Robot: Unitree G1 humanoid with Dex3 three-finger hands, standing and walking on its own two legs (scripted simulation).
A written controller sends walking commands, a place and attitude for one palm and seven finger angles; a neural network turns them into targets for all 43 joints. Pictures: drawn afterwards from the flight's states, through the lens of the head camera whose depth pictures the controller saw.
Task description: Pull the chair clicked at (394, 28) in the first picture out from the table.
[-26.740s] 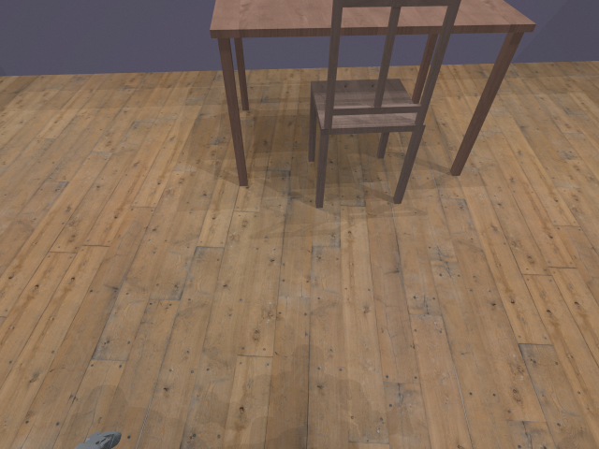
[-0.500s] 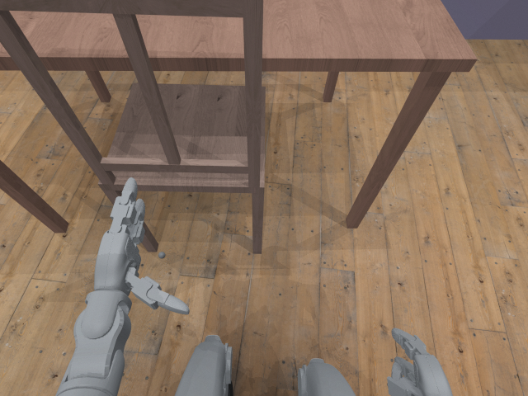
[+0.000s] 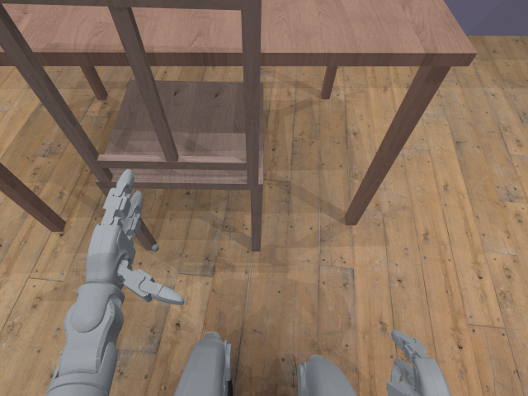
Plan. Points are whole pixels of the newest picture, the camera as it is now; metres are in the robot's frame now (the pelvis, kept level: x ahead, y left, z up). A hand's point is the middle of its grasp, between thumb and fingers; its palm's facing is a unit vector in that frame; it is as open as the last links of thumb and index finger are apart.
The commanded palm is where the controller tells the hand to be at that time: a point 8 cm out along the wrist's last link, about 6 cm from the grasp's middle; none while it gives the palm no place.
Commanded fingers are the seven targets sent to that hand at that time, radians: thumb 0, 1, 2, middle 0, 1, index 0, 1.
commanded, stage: aim the fingers beside a spindle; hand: left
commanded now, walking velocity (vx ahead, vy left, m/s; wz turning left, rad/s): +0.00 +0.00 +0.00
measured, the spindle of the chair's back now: (152, 100) +0.60 +0.23 +0.05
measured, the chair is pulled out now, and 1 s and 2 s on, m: -0.09 -0.09 -0.09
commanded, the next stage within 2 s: push the fingers through the gap in 1.58 s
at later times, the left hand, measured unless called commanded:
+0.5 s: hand (157, 237) +0.34 +0.17 +0.03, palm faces +0.02 -1.00 -0.05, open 16.9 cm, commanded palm +0.31 +0.22 +0.03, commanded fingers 0.00 -0.50 0.30 -0.06 -0.08 -0.06 -0.08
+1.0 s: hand (152, 226) +0.35 +0.18 +0.03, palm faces +0.03 -1.00 -0.05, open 16.9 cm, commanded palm +0.33 +0.24 +0.03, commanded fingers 0.00 -0.50 0.30 -0.06 -0.08 -0.06 -0.08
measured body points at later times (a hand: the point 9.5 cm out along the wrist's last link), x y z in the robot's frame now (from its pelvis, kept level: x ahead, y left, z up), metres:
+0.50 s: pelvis +0.00 +0.00 +0.00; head +0.10 +0.01 +0.44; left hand +0.33 +0.23 +0.04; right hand +0.15 -0.24 -0.10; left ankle +0.06 +0.12 -0.62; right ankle -0.01 -0.12 -0.62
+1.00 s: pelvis +0.00 +0.00 +0.00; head +0.10 +0.00 +0.44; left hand +0.35 +0.24 +0.04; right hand +0.13 -0.25 -0.11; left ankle +0.06 +0.12 -0.62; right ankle -0.01 -0.12 -0.62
